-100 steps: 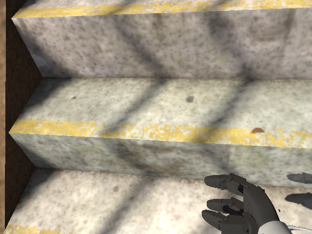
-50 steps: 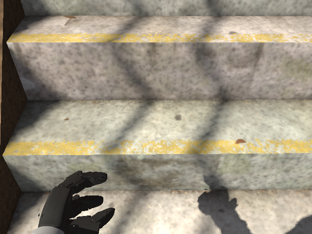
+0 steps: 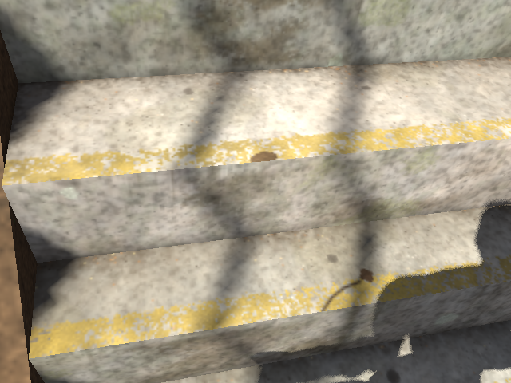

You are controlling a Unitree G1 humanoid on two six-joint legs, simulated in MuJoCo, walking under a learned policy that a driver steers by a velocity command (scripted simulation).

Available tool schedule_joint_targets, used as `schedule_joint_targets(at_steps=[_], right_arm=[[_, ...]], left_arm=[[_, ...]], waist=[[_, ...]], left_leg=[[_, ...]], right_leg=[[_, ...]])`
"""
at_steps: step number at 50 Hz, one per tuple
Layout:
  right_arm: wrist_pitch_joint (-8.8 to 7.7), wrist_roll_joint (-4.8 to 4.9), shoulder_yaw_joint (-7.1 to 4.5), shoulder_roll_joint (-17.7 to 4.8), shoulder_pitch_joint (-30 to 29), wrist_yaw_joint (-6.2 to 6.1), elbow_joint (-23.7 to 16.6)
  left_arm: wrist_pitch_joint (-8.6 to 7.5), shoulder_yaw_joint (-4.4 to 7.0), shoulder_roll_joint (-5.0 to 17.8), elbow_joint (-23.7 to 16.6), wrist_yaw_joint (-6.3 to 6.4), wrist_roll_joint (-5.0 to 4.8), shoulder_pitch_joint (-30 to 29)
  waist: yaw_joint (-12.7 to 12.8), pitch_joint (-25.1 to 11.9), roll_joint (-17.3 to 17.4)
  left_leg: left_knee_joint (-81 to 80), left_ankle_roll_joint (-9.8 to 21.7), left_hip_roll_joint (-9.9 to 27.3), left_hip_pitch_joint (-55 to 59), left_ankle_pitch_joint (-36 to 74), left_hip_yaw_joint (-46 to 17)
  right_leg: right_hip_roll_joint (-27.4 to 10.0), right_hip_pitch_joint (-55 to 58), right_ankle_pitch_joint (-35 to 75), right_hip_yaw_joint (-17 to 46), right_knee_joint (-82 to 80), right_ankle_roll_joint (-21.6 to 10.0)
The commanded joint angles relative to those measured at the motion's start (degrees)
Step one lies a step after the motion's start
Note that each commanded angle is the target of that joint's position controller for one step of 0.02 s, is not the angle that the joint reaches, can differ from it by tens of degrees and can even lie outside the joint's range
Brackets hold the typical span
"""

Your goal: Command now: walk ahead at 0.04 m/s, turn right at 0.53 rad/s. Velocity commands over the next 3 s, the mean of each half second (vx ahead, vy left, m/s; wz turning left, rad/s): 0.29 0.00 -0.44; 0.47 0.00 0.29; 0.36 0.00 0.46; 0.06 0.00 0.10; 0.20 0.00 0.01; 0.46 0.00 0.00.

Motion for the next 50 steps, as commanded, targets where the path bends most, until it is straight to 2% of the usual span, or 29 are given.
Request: schedule_joint_targets(at_steps=[1, 3, 5, 7, 10, 18, 20, 25, 26, 27, 28, 29, 31, 32, 33, 35, 36, 38, 39, 40, 41, 42, 43, 44, 45, 46, 47, 48, 50], right_arm=[[-0.31, -1.40, -3.25, -10.06, 0.22, -0.07, -3.23], [-0.15, -0.94, -3.94, -11.64, 0.75, 0.47, -2.90], [-0.96, -0.84, -4.49, -12.79, 0.63, 1.36, -2.71], [-2.28, -2.09, -4.66, -13.21, -0.79, 2.05, -2.92], [-2.93, -1.92, -5.09, -14.70, -1.57, 1.68, -3.09], [-6.19, 1.15, -3.57, -12.56, -4.60, 4.79, -2.01], [-4.82, 2.14, -3.93, -11.22, -8.62, 5.90, -2.82], [-3.01, 7.09, -0.21, -1.00, -14.45, 6.54, -4.27], [-2.58, 5.69, 0.35, 2.36, -13.58, 6.70, -3.86], [-3.93, 6.52, 1.06, 8.87, -12.78, 7.33, -5.70], [-5.42, 9.10, 1.73, 8.45, -5.10, 8.46, -2.58], [-6.47, 7.34, 1.01, 3.17, -6.74, 9.35, -1.65], [-7.62, 4.33, 1.60, 4.04, -16.57, 9.94, -0.74], [-6.75, 6.38, 2.75, 6.15, -18.76, 9.47, -5.35], [-6.11, 6.18, 1.33, 1.21, -23.06, 8.61, -4.29], [-4.99, 3.23, 1.14, 1.21, -25.20, 7.39, -3.20], [-5.09, 2.83, 1.97, 1.98, -27.41, 7.40, -5.21], [-5.70, 2.76, 2.68, 2.53, -30.59, 8.64, -7.96], [-5.82, 3.10, 3.60, 3.98, -30.93, 8.56, -9.96], [-5.23, 3.90, 4.28, 3.02, -29.72, 8.57, -9.08], [-5.73, 3.44, 3.91, 3.34, -29.38, 8.73, -9.72], [-4.71, 2.55, 2.76, 2.89, -18.24, 8.76, -5.20], [-4.34, 1.94, 1.66, 0.25, -12.40, 9.20, -2.98], [-4.67, 1.56, 0.19, -3.58, -7.39, 10.16, -1.94], [-4.48, 0.40, -1.96, -9.41, 0.11, 10.06, 0.68], [-4.07, -1.25, -3.86, -14.61, 8.55, 8.67, 5.06], [-4.33, -3.35, -3.32, -13.98, 7.49, 6.40, 6.73], [-4.84, -1.86, -1.81, -9.16, 8.43, 6.40, 9.49], [-5.15, 2.45, -0.12, -1.47, 5.87, 7.03, 13.92]], left_arm=[[-1.71, -0.75, 1.05, -6.68, -0.48, -0.22, -1.24], [-2.32, -0.06, 3.23, -7.46, -1.02, -1.89, -0.30], [-2.87, 0.76, 6.01, -7.45, -1.32, -1.53, -0.33], [-2.82, 1.09, 4.98, -8.09, -0.69, -1.68, -0.61], [-2.69, 1.02, 4.44, -9.08, -2.25, -2.64, -3.27], [-2.12, 2.00, 4.74, -6.46, -2.47, -2.45, 2.78], [-2.69, 2.11, 4.52, -3.48, -3.34, -2.74, 5.41], [-5.90, 1.25, 2.48, 5.93, -4.97, -0.56, 10.02], [-6.54, 0.06, 3.26, 7.70, -5.37, 2.82, 11.60], [-7.75, 0.59, 12.97, 8.44, -5.72, 3.28, 13.84], [-6.62, 4.90, 21.10, 10.65, -7.05, 1.96, 22.75], [-4.65, 4.87, 17.63, 11.75, -6.59, -0.94, 23.24], [-3.35, 2.79, 8.94, 13.40, -5.56, -0.75, 22.90], [-5.29, 4.05, 15.93, 10.64, -3.19, -0.69, 15.60], [-6.72, 1.90, 7.53, 11.41, -1.26, 0.51, 14.24], [-6.87, -0.58, -0.22, 12.30, -0.85, 1.43, 10.73], [-7.70, -0.32, 1.87, 11.94, -0.80, 0.71, 9.90], [-8.33, -1.06, 0.20, 13.56, 0.37, 0.44, 11.96], [-7.61, -0.56, 3.38, 14.22, 1.63, 0.20, 12.59], [-6.60, -0.14, 6.79, 12.43, 2.50, -1.30, 7.82], [-6.97, 0.66, 12.20, 12.63, 2.78, -2.22, 11.21], [-6.92, 1.65, 16.02, 13.72, 2.80, -1.48, 13.88], [-6.56, 1.78, 15.94, 12.59, 2.81, -1.36, 12.18], [-6.67, 2.17, 15.82, 10.05, 2.52, -1.24, 10.14], [-7.61, 2.76, 16.21, 5.63, 1.84, -2.25, 5.82], [-9.51, 2.01, 11.82, 1.80, -0.63, -1.32, -2.84], [-11.70, 1.87, 7.26, 0.11, -3.93, -1.29, -9.61], [-12.68, 0.17, 0.51, -2.40, -6.68, -0.83, -9.63], [-13.28, -2.51, -6.05, -2.96, -7.77, 1.39, -6.64]], waist=[[1.67, -0.85, 9.30], [2.03, -2.69, 8.92], [1.70, -2.80, 6.25], [2.83, -3.52, 5.11], [3.45, -3.90, 6.04], [4.53, -3.01, 12.88], [4.47, -4.91, 9.70], [3.80, 6.19, -7.09], [2.94, 5.71, -11.25], [0.74, 4.81, -20.00], [0.62, 0.88, -21.63], [2.77, 3.29, -12.95], [5.68, -1.59, -2.68], [1.79, 1.53, -19.40], [4.23, 5.05, -8.00], [4.02, 8.95, -1.19], [3.58, 12.49, -4.87], [3.93, 13.36, -6.06], [2.18, 8.76, -6.79], [0.01, 4.02, -2.42], [-0.10, -3.18, -6.45], [-2.36, -9.39, -13.98], [-3.68, -11.05, -14.57], [-6.21, -14.28, -11.61], [-9.51, -15.84, -0.30], [-11.11, -15.34, 19.60], [-8.25, -13.03, 21.28], [-3.96, -4.70, 14.22], [4.14, 4.39, 2.37]], left_leg=[[-14.19, 8.81, 19.96, 13.31, -14.32, -25.05], [-15.42, 9.46, 20.91, 11.74, -22.60, -26.32], [-14.99, 8.67, 20.21, 9.37, -28.85, -25.02], [-13.17, 6.44, 21.76, 6.67, -27.30, -25.33], [-11.85, 4.80, 22.98, 4.27, -31.87, -24.06], [0.38, -0.91, 22.02, -6.41, -37.13, -14.11], [9.22, -2.50, 19.92, -10.74, -37.06, -10.01], [60.04, -6.50, 8.47, -24.77, -28.65, -0.02], [88.45, -5.62, 4.13, -34.71, -38.17, -4.45], [117.30, -7.72, -3.94, -48.23, -37.00, -16.14], [123.90, -10.38, -4.93, -58.21, -23.61, -20.35], [118.57, -9.91, -4.87, -70.33, -18.88, -22.27], [119.29, -6.97, -4.17, -77.96, -6.85, -23.43], [114.43, -9.68, 1.31, -78.86, -5.48, -27.14], [119.11, -10.67, -0.20, -81.00, -2.77, -29.87], [118.47, -8.37, -4.94, -76.41, -3.46, -25.71], [109.07, -8.01, -3.62, -73.42, -2.91, -24.88], [90.14, -6.39, -4.07, -61.26, -1.22, -19.07], [82.00, -4.83, -2.43, -52.93, -6.32, -17.87], [61.56, -1.94, -4.88, -34.42, -12.10, -7.33], [55.92, -0.67, -8.41, -22.42, -21.10, -3.44], [60.04, -0.20, -13.68, -19.86, -32.78, 2.26], [53.10, 2.60, -14.92, -21.79, -34.25, -1.30], [40.51, 6.02, -15.88, -15.98, -29.30, -7.82], [26.51, 10.69, -10.82, -1.87, -29.38, -28.22], [0.81, 16.08, -0.70, 9.63, -34.49, -61.18], [-14.42, 17.46, 4.95, 4.67, -36.12, -82.06], [-11.39, 13.19, 4.95, -2.09, -35.44, -76.78], [0.40, 7.94, -0.13, -12.78, -22.94, -52.64]], right_leg=[[-4.67, -18.64, -1.05, 1.67, 1.72, -0.34], [-5.08, -17.92, -1.82, 1.04, 6.60, -0.33], [-4.25, -17.50, 2.94, -1.16, 9.08, -0.09], [-5.33, -16.45, 8.83, 1.93, 12.12, -0.67], [-6.22, -16.32, 8.88, 2.17, 15.33, -2.56], [-6.62, 8.68, 12.72, -5.34, -10.26, -9.49], [-7.55, 21.36, 20.83, -8.32, -29.14, -14.31], [-8.47, 35.96, 54.81, -12.36, -79.44, -18.51], [-7.98, 37.85, 63.34, -10.43, -71.38, -15.40], [-11.56, 35.32, 103.66, -2.90, -49.96, -8.36], [-21.01, 37.89, 85.16, 5.28, -49.34, -17.65], [-18.19, 47.31, 62.75, 2.03, -50.03, -19.54], [-19.88, 54.58, 32.70, 5.83, -53.43, -15.99], [-36.44, 47.15, 16.21, 26.11, -66.87, -23.82], [-36.00, 46.69, 9.73, 25.80, -70.48, -23.38], [-22.07, 41.13, 8.24, 7.99, -68.90, -17.11], [-21.25, 35.83, 16.63, 4.57, -70.13, -16.00], [-14.08, 27.51, 27.83, -5.01, -73.28, -12.60], [-15.00, 27.26, 37.87, -6.57, -77.85, -12.90], [-10.64, 23.90, 63.08, -15.84, -79.75, -11.84], [-12.62, 29.14, 99.58, -14.15, -73.93, -15.04], [-16.56, 39.20, 130.80, -13.91, -66.42, -19.68], [-17.88, 48.02, 139.66, -14.95, -56.06, -20.97], [-16.53, 49.45, 135.81, -14.67, -45.69, -21.35], [-12.24, 32.98, 121.01, -12.33, -31.76, -20.03], [0.55, 11.98, 47.97, -8.19, -9.32, -18.68], [7.16, 3.15, 16.37, 4.00, 18.11, -18.18], [5.59, -5.54, 14.25, 7.20, 29.10, -19.48], [3.21, -11.74, 14.99, 1.50, 32.96, -20.52]])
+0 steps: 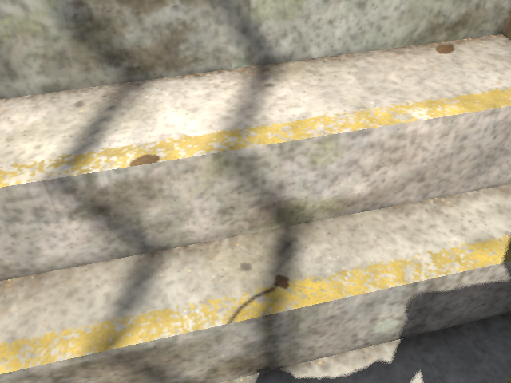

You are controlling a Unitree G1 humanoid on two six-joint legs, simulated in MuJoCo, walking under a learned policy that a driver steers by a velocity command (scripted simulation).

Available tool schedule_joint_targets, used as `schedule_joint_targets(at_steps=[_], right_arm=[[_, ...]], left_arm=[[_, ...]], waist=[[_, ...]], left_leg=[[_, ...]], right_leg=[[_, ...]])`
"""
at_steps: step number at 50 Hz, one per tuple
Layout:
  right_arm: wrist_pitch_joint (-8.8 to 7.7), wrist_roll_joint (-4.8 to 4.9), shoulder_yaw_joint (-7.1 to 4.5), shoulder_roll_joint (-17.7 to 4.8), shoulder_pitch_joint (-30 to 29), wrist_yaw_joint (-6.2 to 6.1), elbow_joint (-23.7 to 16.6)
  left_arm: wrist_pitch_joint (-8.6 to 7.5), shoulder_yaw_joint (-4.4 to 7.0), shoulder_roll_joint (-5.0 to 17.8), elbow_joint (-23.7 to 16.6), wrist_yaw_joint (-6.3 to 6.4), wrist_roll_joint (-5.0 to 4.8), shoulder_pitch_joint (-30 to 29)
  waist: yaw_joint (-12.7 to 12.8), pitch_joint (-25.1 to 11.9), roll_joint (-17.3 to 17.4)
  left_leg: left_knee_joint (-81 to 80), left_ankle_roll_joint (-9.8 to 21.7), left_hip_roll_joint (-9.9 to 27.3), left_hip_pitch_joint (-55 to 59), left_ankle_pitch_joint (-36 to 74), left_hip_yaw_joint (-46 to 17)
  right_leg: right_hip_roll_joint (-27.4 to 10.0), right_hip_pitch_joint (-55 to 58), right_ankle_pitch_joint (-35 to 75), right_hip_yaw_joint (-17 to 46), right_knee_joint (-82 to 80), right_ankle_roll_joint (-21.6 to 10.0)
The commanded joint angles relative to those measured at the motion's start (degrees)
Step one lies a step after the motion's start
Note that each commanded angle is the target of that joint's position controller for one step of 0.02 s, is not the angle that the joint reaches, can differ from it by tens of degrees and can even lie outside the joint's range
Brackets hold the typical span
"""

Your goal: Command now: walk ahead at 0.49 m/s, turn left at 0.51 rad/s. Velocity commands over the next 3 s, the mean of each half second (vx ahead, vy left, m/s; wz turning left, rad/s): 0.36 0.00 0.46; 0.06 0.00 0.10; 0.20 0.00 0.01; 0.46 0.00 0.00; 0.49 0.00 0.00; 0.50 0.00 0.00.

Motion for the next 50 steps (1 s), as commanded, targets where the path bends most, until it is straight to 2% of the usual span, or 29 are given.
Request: schedule_joint_targets(at_steps=[1, 3, 6, 8, 10, 11, 14, 17, 19, 20, 21, 22, 23, 24, 25, 26, 27, 28, 29, 30, 31, 32, 34, 37, 41, 43, 46, 48, 50], right_arm=[[0.16, 1.99, 1.65, 5.42, 6.89, 0.47, 6.49], [-0.04, 1.56, 1.95, 5.38, 6.36, 2.03, 7.40], [-0.27, 1.36, 1.01, 1.61, 6.97, 2.44, 8.02], [-0.47, 1.08, 0.42, -0.65, 7.19, 1.33, 7.81], [-0.66, 0.27, 0.03, -1.96, 10.91, 1.14, 8.04], [-0.78, 0.67, -0.42, -2.36, 15.02, 0.84, 8.62], [0.06, 1.89, -1.46, -1.87, 27.15, -0.73, 12.34], [1.33, 2.77, -1.59, -0.10, 29.15, -3.35, 12.39], [2.59, 4.18, -1.83, -1.30, 24.56, -4.40, 10.73], [4.01, 4.56, -2.14, -3.73, 16.65, -4.71, 9.11], [3.91, 6.23, -3.80, -9.20, 17.44, -5.16, 9.17], [2.92, 4.72, -4.97, -13.69, 11.82, -3.84, 8.47], [0.27, 3.60, -4.75, -10.58, 17.40, -2.07, 9.57], [-2.53, 4.44, -3.48, -7.63, 11.88, -0.59, 8.05], [-3.27, 4.15, -2.82, -4.52, 11.24, 1.02, 9.54], [-3.18, 4.50, -2.60, -3.26, 9.42, 2.95, 7.85], [-2.13, 4.01, -1.77, -0.26, 3.04, 3.00, 3.95], [0.19, 2.51, -0.44, 2.84, 2.58, 2.80, 3.70], [2.25, 2.12, 0.15, 4.64, 6.91, 3.22, 5.18], [3.26, 2.33, 0.10, 4.25, 9.39, 3.81, 6.56], [3.02, 1.93, 0.29, 2.33, 8.90, 3.62, 6.10], [2.91, 1.56, 0.99, 3.47, 7.20, 2.60, 5.23], [2.92, 1.74, 1.75, 4.47, 7.09, 0.87, 4.62], [4.01, 1.75, 1.09, 1.86, 8.87, -0.79, 6.06], [5.81, 2.02, -0.06, -1.18, 8.20, -2.41, 6.88], [6.55, 1.90, -0.41, -0.17, 9.45, -2.90, 6.70], [7.82, 1.56, -0.21, 0.11, 13.17, -2.24, 7.90], [8.29, 1.09, 0.84, 1.69, 16.45, -1.81, 9.49], [8.77, -0.88, 1.39, 1.45, 13.33, -1.13, 10.83]], left_arm=[[-3.14, -3.61, -8.85, -9.81, -3.09, 1.77, -3.65], [-2.97, -5.14, -9.67, -11.04, -3.05, 0.77, -3.03], [-3.24, -6.15, -7.05, -12.40, -2.73, 1.99, -7.68], [-2.99, -6.54, -7.02, -13.19, -1.32, 2.92, -11.48], [-2.93, -6.32, -7.41, -11.96, -0.33, 1.89, -9.86], [-2.79, -5.97, -7.13, -12.34, 0.28, 1.28, -11.41], [-4.56, -6.70, -9.48, -17.12, 0.59, -0.23, -24.89], [-4.88, -6.96, -9.03, -21.03, -1.14, -1.59, -28.20], [-3.53, -9.06, -12.47, -28.98, -1.40, 0.26, -36.79], [-2.23, -10.03, -13.94, -28.63, -1.82, 1.39, -31.94], [-1.30, -8.65, -12.91, -30.48, -0.45, 1.21, -30.55], [-0.14, -2.30, -3.13, -22.02, 0.46, -0.56, -11.60], [-1.78, -0.61, 0.26, -18.60, -0.48, 0.45, -5.57], [-1.40, 2.35, 9.21, -14.51, 0.68, 3.69, 7.70], [-0.20, 1.41, 9.70, -8.69, 0.86, 5.69, 13.54], [1.52, 0.51, 4.20, -8.73, 1.00, 3.30, 7.93], [3.43, -0.36, -0.57, -7.19, 1.32, 1.23, 1.28], [4.72, -1.90, -5.88, -4.83, 1.61, 0.23, -4.15], [5.15, -2.78, -7.82, -3.73, 1.62, 0.49, -9.16], [5.15, -2.44, -6.57, -2.90, 1.27, 1.30, -12.39], [4.54, -1.93, -5.39, -1.53, 1.22, 0.99, -14.62], [4.09, -1.85, -4.62, -0.50, 1.20, 0.88, -14.54], [3.83, -2.59, -5.32, 0.45, 1.23, 1.55, -12.94], [4.10, -3.70, -4.25, -0.06, 1.63, 2.44, -13.54], [4.51, -3.70, -1.08, -1.96, 3.62, 2.84, -13.08], [5.05, -3.50, -0.53, -3.67, 4.82, 2.97, -13.37], [4.85, -3.14, -0.40, -5.86, 5.35, 1.80, -14.15], [5.07, -1.93, 0.06, -7.08, 5.11, 0.57, -16.74], [5.48, -1.36, -1.64, -7.90, 5.38, -1.57, -13.75]], waist=[[5.88, 7.91, 0.10], [6.26, 7.62, 3.14], [5.51, 6.42, -1.55], [4.30, 3.83, 2.76], [2.44, 1.00, 5.44], [-0.41, 0.38, 7.37], [-8.08, 3.81, 11.60], [-8.27, 6.58, 12.99], [-6.36, 8.17, 9.95], [-1.82, 4.17, 8.26], [1.06, -0.74, 15.70], [10.17, -13.16, 15.33], [7.82, -24.71, 9.18], [14.20, -37.56, -11.50], [12.48, -46.83, -29.24], [9.03, -42.18, -22.31], [5.58, -29.15, -13.92], [1.39, -17.46, -6.32], [-3.25, -7.39, -2.23], [-5.93, -1.69, -0.39], [-6.16, 2.88, 0.60], [-5.58, 5.56, -0.97], [-5.18, 6.72, -1.39], [-5.44, 5.05, -3.96], [-2.83, 1.73, -6.71], [-1.88, 0.13, -8.00], [-1.60, -0.92, -6.13], [-2.87, 0.09, -4.95], [2.04, 1.67, -5.28]], left_leg=[[-35.62, 6.57, 9.16, 5.89, 2.18, -27.88], [-38.58, 6.18, 9.27, 9.16, 11.79, -22.59], [-40.86, 5.43, 8.09, 3.45, 15.43, -16.85], [-42.99, 8.06, 8.63, -1.00, 19.00, -19.43], [-41.53, 10.68, 11.40, 5.40, 19.93, -23.69], [-41.48, 11.43, 12.64, 14.30, 20.20, -27.15], [-41.24, 11.29, 18.38, 44.17, 27.44, -37.63], [-39.84, 5.91, 21.79, 57.11, 34.33, -34.49], [-52.42, 3.59, 19.77, 32.05, 29.08, -30.08], [-63.05, 5.63, 17.37, 11.43, 30.25, -23.86], [-62.86, 3.80, 17.63, 3.68, 51.55, -22.87], [-48.68, 2.27, 14.09, 17.26, 100.29, -15.42], [-30.79, 0.61, 12.03, 6.47, 113.56, -20.56], [-2.71, -1.31, 3.49, -1.80, 84.22, -21.43], [23.14, -3.95, -1.95, 1.06, 27.27, -24.33], [34.50, -5.44, -0.20, -0.04, 22.88, -23.97], [36.60, -4.73, 1.55, -4.88, 22.12, -19.45], [35.17, -4.45, 4.16, -5.77, 22.24, -14.44], [37.12, -4.48, 4.41, -3.42, 19.64, -10.02], [42.54, -4.66, 2.49, -0.64, 21.06, -6.75], [43.23, -4.49, 1.82, -2.23, 26.54, -8.03], [49.63, -3.52, 0.83, -6.49, 28.44, -9.44], [49.44, -3.19, 0.50, -11.01, 34.18, -11.29], [46.48, -6.08, -0.24, -9.91, 38.37, -8.94], [42.07, -9.29, 0.91, -6.81, 36.33, -6.20], [40.21, -9.95, 1.43, -6.10, 34.91, -6.20], [30.84, -8.53, 3.89, -0.42, 30.99, -5.27], [0.66, -5.23, 7.82, 7.25, 29.41, -2.22], [-21.71, -2.79, 7.96, 11.07, 30.36, 3.38]], right_leg=[[-0.44, -26.99, -6.36, 2.55, 25.88, -0.73], [-1.22, -34.12, -11.41, -0.38, 31.99, 0.55], [-3.60, -33.25, -0.45, -5.73, 20.83, 2.83], [-3.63, -28.96, 5.76, -9.68, 16.27, 5.81], [-3.23, -33.45, 6.47, -9.11, 24.23, 7.53], [-3.40, -39.76, 3.21, -8.12, 25.33, 8.30], [-3.72, -67.85, -16.45, -3.42, 35.58, 9.42], [-7.55, -80.21, -34.80, 2.04, 34.14, 10.60], [-10.23, -55.97, -24.87, -2.84, 8.80, 10.18], [-7.37, -23.94, -19.17, -13.60, -5.72, 8.85], [-4.21, 0.12, -33.06, -11.27, -13.10, 5.97], [0.21, 12.96, -29.01, -15.06, -13.51, 5.05], [-2.93, 35.36, -24.52, 3.00, -21.06, -1.96], [-17.99, 47.30, -21.78, 34.32, -44.89, -10.09], [-24.88, 46.85, -1.15, 51.20, -57.25, -11.64], [-21.53, 35.33, -14.59, 46.85, -57.53, -7.24], [-19.33, 23.00, -25.25, 36.88, -55.26, -4.03], [-15.89, 8.88, -33.43, 26.45, -51.15, -1.35], [-12.47, -4.30, -38.24, 17.25, -49.59, 0.89], [-10.47, -13.37, -39.67, 11.45, -49.69, 1.50], [-9.17, -17.77, -39.33, 8.06, -51.47, 1.27], [-11.45, -18.48, -39.13, 10.46, -54.22, -0.62], [-12.20, -16.86, -37.99, 10.13, -56.66, -0.57], [-12.40, -16.87, -37.46, 6.57, -59.47, -1.55], [-14.66, -13.19, -39.01, 8.30, -60.89, -3.80], [-15.61, -10.14, -39.56, 10.04, -59.27, -4.13], [-16.46, -10.81, -39.95, 12.95, -56.10, -3.97], [-13.72, -12.53, -37.76, 8.10, -53.87, -1.28], [-13.44, -11.29, -38.67, 8.75, -50.30, -0.53]])
Over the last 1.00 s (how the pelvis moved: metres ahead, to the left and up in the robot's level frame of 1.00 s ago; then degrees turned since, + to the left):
0.02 -0.19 -0.09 -3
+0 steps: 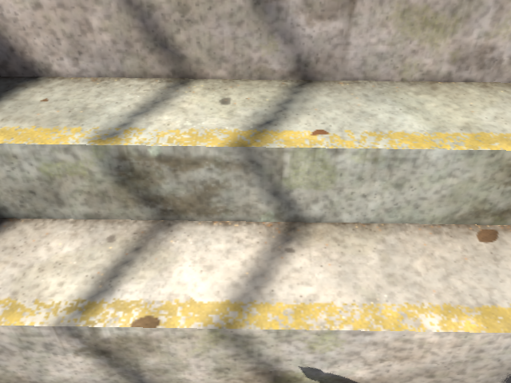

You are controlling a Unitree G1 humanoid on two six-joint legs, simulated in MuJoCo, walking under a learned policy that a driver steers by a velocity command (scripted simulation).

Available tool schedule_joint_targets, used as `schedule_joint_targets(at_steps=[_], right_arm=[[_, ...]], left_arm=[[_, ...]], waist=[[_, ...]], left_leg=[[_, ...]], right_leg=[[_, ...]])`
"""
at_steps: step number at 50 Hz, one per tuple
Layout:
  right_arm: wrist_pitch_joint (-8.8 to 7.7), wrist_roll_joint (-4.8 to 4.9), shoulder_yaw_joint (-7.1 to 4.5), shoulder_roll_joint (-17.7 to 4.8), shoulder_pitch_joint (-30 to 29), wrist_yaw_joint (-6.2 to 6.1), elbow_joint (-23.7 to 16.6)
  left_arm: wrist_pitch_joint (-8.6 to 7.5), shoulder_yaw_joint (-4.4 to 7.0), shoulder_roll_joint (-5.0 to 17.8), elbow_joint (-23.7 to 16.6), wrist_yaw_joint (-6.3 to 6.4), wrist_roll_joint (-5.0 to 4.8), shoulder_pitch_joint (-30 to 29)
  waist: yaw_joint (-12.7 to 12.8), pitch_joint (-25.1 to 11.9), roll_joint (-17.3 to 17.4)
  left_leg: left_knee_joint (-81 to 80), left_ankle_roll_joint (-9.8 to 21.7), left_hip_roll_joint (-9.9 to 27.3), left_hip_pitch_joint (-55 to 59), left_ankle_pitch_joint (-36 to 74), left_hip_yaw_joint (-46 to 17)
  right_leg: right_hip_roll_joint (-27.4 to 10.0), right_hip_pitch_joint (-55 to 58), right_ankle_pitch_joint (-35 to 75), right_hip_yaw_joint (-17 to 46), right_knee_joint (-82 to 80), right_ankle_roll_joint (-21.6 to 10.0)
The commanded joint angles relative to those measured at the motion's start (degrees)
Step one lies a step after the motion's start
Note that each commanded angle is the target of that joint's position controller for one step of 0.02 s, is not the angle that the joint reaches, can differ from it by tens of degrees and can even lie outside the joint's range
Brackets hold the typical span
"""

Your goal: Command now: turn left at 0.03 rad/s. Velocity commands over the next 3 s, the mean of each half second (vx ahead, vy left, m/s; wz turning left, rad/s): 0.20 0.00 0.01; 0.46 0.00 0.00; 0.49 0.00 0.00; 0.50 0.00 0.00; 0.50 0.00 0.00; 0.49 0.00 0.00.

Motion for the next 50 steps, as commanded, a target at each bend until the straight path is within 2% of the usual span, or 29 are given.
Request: schedule_joint_targets(at_steps=[1, 4, 5, 6, 7, 8, 9, 10, 12, 13, 16, 19, 26, 27, 28, 29, 30, 31, 32, 33, 34, 35, 37, 39, 40, 43, 45, 47, 50], right_arm=[[0.77, -1.87, 1.11, -0.06, 1.21, 1.27, 0.86], [1.27, -1.93, 1.49, -0.48, -0.51, 1.63, 2.54], [1.06, -2.40, 2.18, 0.80, 0.49, 1.76, 2.06], [0.29, -4.14, 3.56, 3.13, -3.03, 1.97, 1.79], [-0.47, -5.58, 5.12, 2.55, -8.59, 1.62, 0.18], [-0.16, -6.37, 3.70, -4.99, -8.69, 2.07, -2.82], [-1.20, -1.24, 1.46, -10.93, -1.72, 2.26, -0.78], [-2.78, 2.04, -1.12, -15.62, 5.13, 2.40, -0.89], [-5.72, -2.19, -0.35, -8.87, 4.43, -0.13, -2.89], [-6.89, -2.77, -0.32, -8.30, 6.16, -0.98, -2.73], [-7.18, -1.62, 0.13, -2.72, 9.84, -1.08, -0.62], [-7.66, -0.71, -0.16, -0.48, 14.52, -0.51, 2.43], [-8.11, 0.66, -0.32, -2.32, 5.40, -0.62, 1.12], [-7.03, 0.53, -0.98, -3.60, 7.62, -0.65, 4.23], [-6.20, 1.57, -1.51, -5.17, 3.41, -0.50, 2.86], [-5.74, 3.96, -0.44, -3.26, -4.81, -0.67, 1.49], [-6.40, 4.59, -0.78, -6.47, 7.25, -0.42, 4.08], [-7.70, 2.40, -1.49, -10.47, 10.85, 0.17, 5.74], [-9.59, 3.51, -0.62, -7.54, 18.69, 1.40, 6.99], [-11.43, 3.28, -0.94, -10.10, 18.21, 2.18, 6.71], [-12.85, 3.39, -0.68, -9.43, 11.81, 3.75, 5.59], [-12.85, 1.41, -1.00, -6.87, 1.41, 5.91, 4.48], [-13.05, 2.19, 0.33, 2.31, -8.41, 7.15, -3.77], [-11.08, 1.43, 2.45, 6.98, -17.59, 6.64, -10.86], [-9.80, 3.20, 2.46, 6.54, -8.09, 6.53, -9.38], [-6.84, 1.09, 0.02, -4.24, 8.38, 3.67, -6.99], [-4.90, -0.06, -1.35, -7.51, 10.17, 0.45, -7.25], [-2.49, -0.54, -3.22, -10.38, 11.90, -1.78, -6.10], [0.21, -1.90, -3.08, -6.61, 16.35, -2.30, -5.01]], left_arm=[[0.17, 2.31, 3.53, -6.04, 1.05, -2.73, -1.71], [1.59, 2.82, 0.97, -4.64, 2.12, -2.71, 3.53], [1.80, 2.20, -2.05, -3.62, 2.23, -2.95, 3.48], [2.03, 1.30, -7.98, -1.71, 1.49, -4.11, 4.84], [1.59, 0.91, -11.63, -2.86, 0.83, -4.86, 2.71], [0.82, 0.07, -11.57, -3.84, 0.83, -5.37, 5.02], [-0.72, -0.32, -8.61, -3.06, 0.48, -3.45, 11.10], [-2.22, 0.22, -1.75, -4.58, -0.24, -1.72, 8.78], [-1.80, 2.11, 5.45, -5.25, 0.59, -1.94, -10.84], [-1.25, 2.10, 4.46, -4.78, 0.15, -1.69, -11.74], [-1.42, 1.86, -1.07, -1.62, -1.60, -2.25, -3.22], [-3.38, 0.20, -4.77, -2.68, -3.81, -2.15, -4.13], [-5.12, -3.54, -3.94, -12.35, -4.83, -1.44, -10.07], [-4.62, -4.01, -6.63, -10.36, -4.71, -1.78, -6.07], [-4.65, -4.60, -5.00, -11.04, -5.50, -1.46, -3.73], [-5.94, -6.15, -4.39, -16.81, -6.31, -1.40, -13.52], [-6.86, -5.06, -2.45, -18.60, -6.26, -1.58, -17.53], [-6.01, -2.06, 1.53, -14.20, -5.98, -2.25, -5.13], [-7.02, -1.06, 2.87, -14.31, -6.46, -1.52, -6.02], [-6.10, 1.06, 7.00, -11.74, -5.55, -0.07, 8.19], [-4.51, 3.69, 14.07, -4.92, -4.55, 2.72, 24.50], [-2.52, 5.41, 16.62, 3.66, -4.96, 3.99, 29.88], [-0.96, 3.29, 9.18, 4.51, -6.54, 3.12, 19.56], [-1.62, 0.24, -1.70, 7.23, -7.49, 0.98, 4.22], [-2.12, -0.67, -4.47, 5.76, -7.80, 2.52, -3.25], [-3.40, -0.63, -0.72, 1.27, -8.41, 3.31, -13.50], [-3.94, 0.02, 4.81, -1.27, -8.10, 3.91, -15.12], [-4.53, -0.22, 4.62, -3.83, -6.22, 4.57, -17.65], [-5.90, 0.07, 6.13, -7.97, -4.76, 2.61, -21.46]], waist=[[4.15, 4.36, -5.54], [6.74, 2.89, -0.97], [4.65, 2.70, 1.57], [4.58, 1.58, 11.36], [6.28, 2.75, 13.23], [8.14, 3.98, 11.73], [8.34, 4.53, 8.59], [2.62, 7.44, 6.27], [-6.34, 13.35, -2.69], [-6.91, 13.70, 0.68], [-5.17, 16.28, 6.05], [-4.98, 17.71, 4.03], [-0.12, 13.33, 3.04], [-0.33, 8.79, 8.12], [2.37, 8.51, 4.51], [4.92, 8.32, 7.07], [2.39, -1.34, 8.38], [6.14, -10.32, 12.87], [2.25, -15.08, 13.14], [7.98, -24.90, 10.92], [13.13, -33.71, -7.44], [11.93, -31.78, -17.86], [6.58, -17.64, -10.52], [-1.83, 2.65, -6.43], [-8.96, 3.29, -5.14], [-18.39, -0.18, -2.54], [-19.47, -0.03, -8.60], [-19.04, 0.19, -7.34], [-17.86, 1.77, -3.75]], left_leg=[[-36.19, 4.10, 1.64, 5.80, 3.36, 6.72], [-48.55, 7.90, 1.88, 13.00, 5.78, 5.10], [-53.13, 9.89, 3.36, 11.46, 5.12, 2.78], [-53.62, 9.62, 5.41, 9.29, 13.21, 1.28], [-45.65, 5.69, 8.52, 10.46, 29.39, -2.08], [-40.88, 8.69, 14.15, 6.59, 37.45, -4.96], [-43.52, 12.51, 19.25, 12.97, 25.97, -8.83], [-47.94, 15.34, 23.78, 23.62, -1.51, -19.26], [-56.85, 16.22, 24.96, 28.31, -27.44, -33.76], [-58.31, 16.47, 25.43, 28.15, -26.82, -35.18], [-58.52, 15.14, 18.83, 26.75, -22.08, -22.94], [-57.60, 14.77, 18.80, 33.70, -17.45, -19.51], [-67.44, 12.67, 17.48, 14.02, -14.48, -8.03], [-67.43, 14.22, 20.45, 22.76, -6.72, -9.59], [-66.77, 11.13, 16.65, 24.27, -7.09, -3.32], [-69.08, 8.70, 11.52, 4.45, 32.59, 7.88], [-62.53, 11.07, 10.96, 6.51, 62.10, 4.94], [-57.53, 14.13, 15.20, 13.10, 86.70, 1.28], [-45.29, 12.76, 13.14, 8.15, 97.22, -1.07], [-32.16, 11.68, 12.02, 3.67, 87.37, -4.37], [-15.00, 12.29, 5.34, -1.48, 53.08, -5.93], [2.28, 10.38, 1.06, -1.65, 7.72, -8.51], [35.20, 8.89, -5.22, -22.32, -5.09, -18.58], [49.20, 7.82, -3.39, -32.84, -10.08, -11.37], [57.78, 5.95, -6.35, -34.17, -9.76, -10.58], [58.56, -0.13, -8.90, -23.28, 2.21, -1.57], [54.46, -3.11, -7.95, -15.33, 0.67, 2.97], [48.36, -4.16, -5.50, -12.53, -0.35, 2.61], [27.85, -1.48, -0.91, -10.58, -2.47, 1.72]], right_leg=[[-8.83, 1.91, -20.62, 20.73, -18.62, -3.62], [-5.66, -2.94, -21.05, 17.48, 2.64, -1.98], [-0.77, -3.72, -18.21, 10.49, 21.91, 0.26], [5.82, -6.13, -15.84, 4.15, 51.92, 3.08], [8.22, -18.43, -17.89, 10.38, 74.67, 4.67], [10.84, -22.82, -18.83, 14.72, 92.71, 7.34], [7.22, -29.04, -17.31, 16.70, 84.38, 9.20], [4.01, -39.96, -4.75, 18.39, 78.14, 9.48], [1.73, -46.74, 8.00, 21.68, 64.21, 11.52], [1.74, -44.61, 9.78, 21.21, 62.58, 11.58], [4.68, -40.16, 8.16, 19.57, 64.58, 9.16], [5.34, -50.06, 1.37, 20.57, 71.75, 5.90], [-2.77, -40.30, 7.96, 10.31, 60.13, 5.51], [-2.92, -43.31, 4.94, 7.60, 77.02, 6.01], [-6.10, -39.26, 3.08, 5.37, 60.26, 5.32], [-4.47, -10.11, -7.24, 1.55, 29.13, -0.32], [2.95, 8.86, -11.70, -4.87, 22.03, -2.04], [7.30, 21.85, -13.72, -8.88, 21.11, -1.97], [6.29, 33.71, -13.21, 3.51, 11.85, -5.51], [0.16, 45.84, -19.48, 22.11, -0.79, -8.54], [-6.68, 52.31, -29.90, 44.06, -18.52, -11.92], [-7.09, 50.92, -15.37, 44.86, -24.26, -9.79], [-12.38, 31.77, -25.91, 45.46, -29.23, -6.02], [-6.14, 13.39, -19.12, 23.61, -22.97, -1.07], [-4.05, 11.71, -7.99, 11.86, -18.61, 0.47], [-5.74, 1.98, -5.37, 0.58, -23.49, 2.85], [-9.25, -3.76, -9.05, 0.88, -29.52, 1.62], [-11.33, -1.14, -14.91, 2.28, -29.16, 1.42], [-13.82, 7.30, -15.87, 3.68, -25.30, 2.39]])
Over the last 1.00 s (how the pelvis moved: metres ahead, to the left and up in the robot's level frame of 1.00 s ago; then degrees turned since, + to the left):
0.22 -0.13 0.22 15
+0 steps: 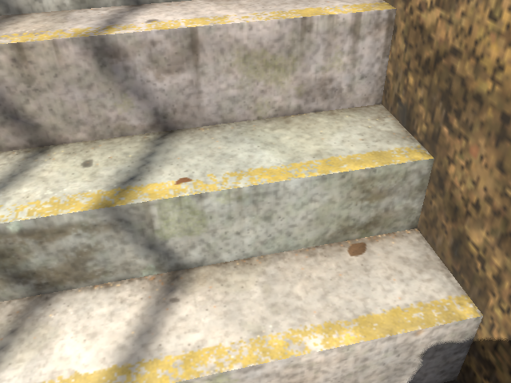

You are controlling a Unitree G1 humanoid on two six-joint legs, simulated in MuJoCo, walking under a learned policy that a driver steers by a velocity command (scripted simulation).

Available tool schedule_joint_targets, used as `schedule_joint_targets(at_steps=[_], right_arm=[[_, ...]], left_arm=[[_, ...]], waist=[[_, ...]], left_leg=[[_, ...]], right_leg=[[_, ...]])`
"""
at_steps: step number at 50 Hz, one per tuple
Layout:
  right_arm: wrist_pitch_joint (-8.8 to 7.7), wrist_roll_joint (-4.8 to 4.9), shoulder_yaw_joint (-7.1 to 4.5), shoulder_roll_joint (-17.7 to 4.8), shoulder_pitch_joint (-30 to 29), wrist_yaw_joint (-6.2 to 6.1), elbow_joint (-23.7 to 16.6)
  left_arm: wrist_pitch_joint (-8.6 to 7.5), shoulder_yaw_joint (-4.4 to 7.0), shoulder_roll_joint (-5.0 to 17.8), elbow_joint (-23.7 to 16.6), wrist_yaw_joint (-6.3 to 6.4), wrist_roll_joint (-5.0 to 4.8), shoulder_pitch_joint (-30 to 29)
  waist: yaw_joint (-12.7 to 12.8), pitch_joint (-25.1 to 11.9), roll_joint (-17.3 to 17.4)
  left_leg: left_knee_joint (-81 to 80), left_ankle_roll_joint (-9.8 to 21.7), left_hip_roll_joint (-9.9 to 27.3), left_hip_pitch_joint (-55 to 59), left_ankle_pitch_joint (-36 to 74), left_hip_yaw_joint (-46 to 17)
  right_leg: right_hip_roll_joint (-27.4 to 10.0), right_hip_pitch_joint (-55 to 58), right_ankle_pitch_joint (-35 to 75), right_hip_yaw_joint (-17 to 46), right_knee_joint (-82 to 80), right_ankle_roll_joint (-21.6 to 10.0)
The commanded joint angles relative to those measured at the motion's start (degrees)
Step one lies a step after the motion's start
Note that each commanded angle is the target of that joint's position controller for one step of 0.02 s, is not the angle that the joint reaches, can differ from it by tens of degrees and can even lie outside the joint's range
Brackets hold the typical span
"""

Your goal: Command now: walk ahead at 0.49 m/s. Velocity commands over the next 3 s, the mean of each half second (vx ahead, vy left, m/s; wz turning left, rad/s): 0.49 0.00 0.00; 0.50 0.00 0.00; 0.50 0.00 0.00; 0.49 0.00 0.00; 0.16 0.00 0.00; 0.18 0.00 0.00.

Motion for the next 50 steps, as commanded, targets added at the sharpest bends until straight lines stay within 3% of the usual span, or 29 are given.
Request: schedule_joint_targets(at_steps=[1, 4, 6, 8, 9, 10, 11, 12, 13, 14, 16, 18, 23, 27, 32, 35, 37, 38, 39, 40, 41, 42, 43, 44, 45, 46, 47, 48, 50], right_arm=[[3.16, -0.82, -2.30, -3.61, 25.65, -0.91, 6.08], [2.12, -2.76, 0.14, 3.68, 37.78, 0.03, 12.49], [-0.04, -2.37, 1.85, 7.40, 33.16, 0.68, 16.36], [-2.86, -0.89, 3.50, 8.81, 28.62, 1.32, 17.90], [-4.75, -2.85, 3.08, 5.40, 24.20, 2.56, 17.40], [-7.38, -2.65, 3.34, 4.99, 22.71, 4.05, 17.13], [-8.16, -0.99, 2.13, -1.01, 22.72, 4.29, 16.29], [-7.66, -0.42, 2.20, -0.59, 27.10, 3.91, 16.72], [-8.78, -3.07, -0.27, -11.46, 20.66, 2.17, 14.19], [-8.64, -3.85, 0.06, -8.55, 20.36, 0.73, 13.30], [-8.82, -3.06, 0.23, -4.45, 21.62, -1.27, 10.41], [-7.19, -1.78, -0.19, -1.64, 27.21, -2.83, 10.83], [-3.80, -0.95, -0.22, 4.81, 34.64, -2.61, 15.88], [-4.40, -1.08, -0.24, 4.40, 24.52, -0.51, 14.36], [-4.31, -0.84, -0.22, 1.45, 13.67, 1.53, 11.32], [-4.72, 0.61, -0.21, 0.12, 12.30, 0.70, 11.69], [-3.13, 0.91, -1.24, -3.12, 11.02, 0.92, 14.17], [-2.49, 1.86, -0.23, -1.95, 0.81, 0.74, 12.21], [-2.83, 3.70, -0.29, -4.11, 8.46, 0.42, 14.38], [-2.83, 2.16, -0.59, -8.83, 10.40, 0.37, 16.39], [-4.41, 2.32, -1.56, -14.30, 10.37, 0.94, 17.49], [-5.02, 3.95, -1.47, -12.74, 13.88, 0.81, 18.24], [-5.63, 4.53, -0.63, -7.62, 20.85, 1.50, 18.41], [-7.85, 3.57, 0.06, -7.77, 13.65, 3.36, 16.19], [-9.36, 0.81, 1.31, -2.84, -3.60, 6.15, 12.66], [-9.55, 1.91, 2.18, 2.94, -15.77, 7.27, 5.24], [-9.93, 2.48, 3.16, 6.94, -18.50, 7.94, 0.89], [-9.16, 1.55, 4.51, 10.40, -19.69, 7.94, -2.62], [-7.92, 1.53, 5.36, 9.57, -11.93, 6.96, -2.42]], left_arm=[[-4.15, -0.56, 2.60, -15.13, 0.44, -1.20, -27.70], [-5.37, -3.27, -5.87, -22.80, -1.43, -4.90, -41.07], [-5.20, -6.02, -13.45, -24.40, -2.17, -8.53, -38.71], [-4.52, -6.75, -16.46, -23.30, -2.74, -11.95, -31.39], [-3.59, -5.77, -17.58, -24.08, -3.32, -10.88, -30.72], [-3.89, -4.77, -17.71, -25.10, -4.09, -6.64, -26.46], [-4.31, -5.23, -18.64, -27.28, -4.47, -5.30, -33.20], [-4.88, -4.11, -14.06, -27.89, -3.96, -6.63, -40.00], [-2.43, -4.70, -13.09, -29.23, -2.64, -8.20, -39.65], [-0.19, -2.13, -6.73, -27.10, -0.70, -9.61, -44.81], [2.25, 1.78, 0.30, -23.12, 1.42, -8.67, -38.24], [1.60, 3.30, 0.14, -17.33, 2.06, -7.34, -33.46], [-1.51, 2.01, -9.82, -10.08, -0.71, -6.42, -27.84], [-3.91, 0.06, -13.19, -10.48, -2.54, -6.93, -20.05], [-3.23, -0.54, -7.70, -10.46, -0.78, -6.67, -12.87], [-3.05, -2.06, -7.57, -15.03, 2.18, -5.12, -21.32], [-2.51, -2.79, -8.20, -11.55, 1.84, -6.61, -12.46], [-3.05, -4.04, -7.10, -15.66, 1.20, -7.07, -17.08], [-3.55, -3.97, -5.34, -18.19, 0.79, -7.06, -21.87], [-3.10, -2.35, -2.31, -15.13, 1.00, -6.94, -10.99], [-2.76, 0.52, 4.01, -12.92, -0.18, -6.89, 0.13], [-2.70, 1.59, 6.93, -11.26, -1.13, -6.36, 1.32], [-1.99, 1.86, 6.66, -8.38, -0.79, -5.15, 5.54], [-0.23, 3.55, 12.13, -3.12, 0.17, -1.82, 21.28], [1.35, 4.36, 13.06, 4.50, 0.11, 0.65, 27.11], [1.78, 1.20, 4.02, 4.68, -0.35, 2.70, 18.99], [1.19, 0.20, -0.70, 5.08, -0.59, 2.21, 14.53], [0.08, -0.88, -4.37, 6.18, -0.63, 0.26, 6.83], [-1.45, -1.13, -6.92, 9.25, -1.06, -2.35, 1.85]], waist=[[-11.70, 4.24, -3.23], [-13.04, 9.40, -0.74], [-5.61, 9.89, 7.07], [2.82, 9.08, 10.07], [7.91, 6.12, 11.42], [12.30, 10.34, 13.01], [9.32, 9.97, 6.02], [4.02, 10.62, -6.64], [5.70, 8.48, -5.31], [0.64, 14.15, -12.75], [-0.43, 12.71, -8.29], [-2.18, 11.48, -3.32], [-3.36, 12.11, 4.97], [2.33, 12.80, 4.44], [5.57, 12.87, 2.01], [4.31, 16.12, 5.94], [6.65, 11.93, 8.48], [10.92, 10.92, 10.56], [8.92, 3.28, 10.92], [14.38, -5.04, 15.88], [18.91, -10.35, 19.75], [16.90, -11.41, 16.35], [12.79, -15.50, 4.01], [18.44, -23.79, -11.07], [20.60, -15.01, -17.64], [16.09, -8.43, -14.03], [13.34, -3.28, -10.29], [8.68, 4.77, -8.40], [2.43, 10.06, -1.11]], left_leg=[[-19.39, 1.49, 5.18, 18.98, 0.43, 3.03], [-59.03, 8.75, 11.98, 27.34, 12.98, 6.38], [-77.71, 10.46, 12.92, 33.43, 26.18, 10.76], [-94.39, 10.12, 13.89, 26.44, 14.94, 6.89], [-83.39, 7.79, 13.85, 30.05, 22.45, 2.94], [-82.39, 6.89, 11.25, 23.05, 36.44, -20.25], [-88.45, 5.83, 17.09, 26.20, 31.51, -35.76], [-86.94, 3.39, 19.06, 32.77, 25.01, -34.32], [-102.52, 11.12, 31.31, 31.09, -28.59, -63.81], [-108.10, 12.00, 31.32, 35.24, -47.43, -66.84], [-107.27, 11.12, 27.89, 40.36, -50.87, -58.85], [-104.10, 10.57, 24.06, 45.39, -43.37, -43.88], [-100.38, 10.80, 19.77, 62.45, -23.65, -24.39], [-97.80, 15.42, 23.21, 62.53, -21.68, -21.14], [-100.23, 16.06, 23.24, 46.53, -22.66, -13.20], [-111.11, 16.46, 20.95, 31.07, -22.95, -10.51], [-109.22, 16.68, 21.96, 45.25, -11.13, -7.09], [-113.43, 14.03, 16.87, 31.08, 19.37, 4.65], [-111.11, 16.22, 15.46, 29.33, 49.51, 3.04], [-103.93, 17.88, 18.89, 38.95, 77.84, 1.53], [-97.04, 20.01, 22.09, 48.92, 105.19, 0.87], [-86.74, 19.35, 20.79, 52.03, 104.78, -0.14], [-75.39, 18.26, 18.63, 39.65, 88.11, -3.63], [-62.33, 19.54, 14.07, 34.06, 52.05, -7.31], [-43.98, 18.08, 7.15, 31.15, 9.99, -7.51], [-17.76, 16.84, -0.04, 15.55, 2.90, -19.38], [-0.25, 16.16, -2.74, 6.96, -3.12, -21.37], [6.21, 15.29, -2.39, 0.23, -6.15, -21.11], [9.81, 12.80, -1.35, -4.57, -3.00, -18.29]], right_leg=[[-9.46, -12.56, 12.93, 4.74, -9.52, -4.78], [-9.64, -16.80, 19.40, -0.22, 11.86, -0.85], [-12.56, -21.81, 17.15, -1.61, 29.73, -3.61], [-11.07, -18.14, 15.63, -3.63, 60.33, -2.52], [-9.29, -26.71, 11.33, -2.57, 81.24, -2.42], [-4.66, -35.92, 16.39, 1.62, 89.58, -0.11], [-3.06, -46.42, 21.94, 6.76, 97.24, 1.43], [-3.31, -53.31, 28.03, 8.74, 93.55, 1.90], [-4.81, -55.02, 41.13, 21.08, 80.42, -1.40], [-2.64, -57.76, 47.46, 21.42, 75.41, -0.24], [0.67, -45.95, 48.57, 19.47, 62.21, 2.02], [2.29, -39.26, 47.37, 14.14, 54.21, 2.39], [4.54, -50.14, 41.72, 8.62, 58.91, -1.74], [3.99, -64.83, 34.52, 15.85, 79.90, -4.48], [3.78, -66.37, 35.89, 15.89, 88.78, -2.46], [1.56, -55.67, 40.87, 6.02, 73.40, -0.66], [-0.93, -59.68, 38.06, 4.78, 77.96, -0.37], [-0.31, -34.47, 34.12, 0.68, 49.59, -5.27], [6.34, -13.60, 32.68, -5.25, 39.21, -7.81], [9.44, -4.73, 22.16, -4.57, 39.89, -8.85], [13.46, 1.84, 12.09, -4.76, 33.19, -7.78], [13.74, 5.12, 10.83, 3.77, 19.70, -10.21], [7.70, 15.27, 1.19, 23.28, 10.60, -15.91], [1.24, 22.60, -8.19, 46.09, -8.09, -19.26], [0.90, 14.81, 6.94, 46.61, -15.69, -17.79], [-1.41, 4.13, 0.08, 57.74, -24.31, -16.35], [-4.26, -3.66, -6.95, 59.78, -24.25, -16.29], [-4.08, -12.10, -4.97, 52.77, -21.85, -14.15], [-1.39, -15.34, 5.29, 37.95, -16.87, -10.18]])
Over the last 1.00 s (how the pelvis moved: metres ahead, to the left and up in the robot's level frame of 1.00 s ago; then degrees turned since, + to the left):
0.01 -0.08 0.03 -6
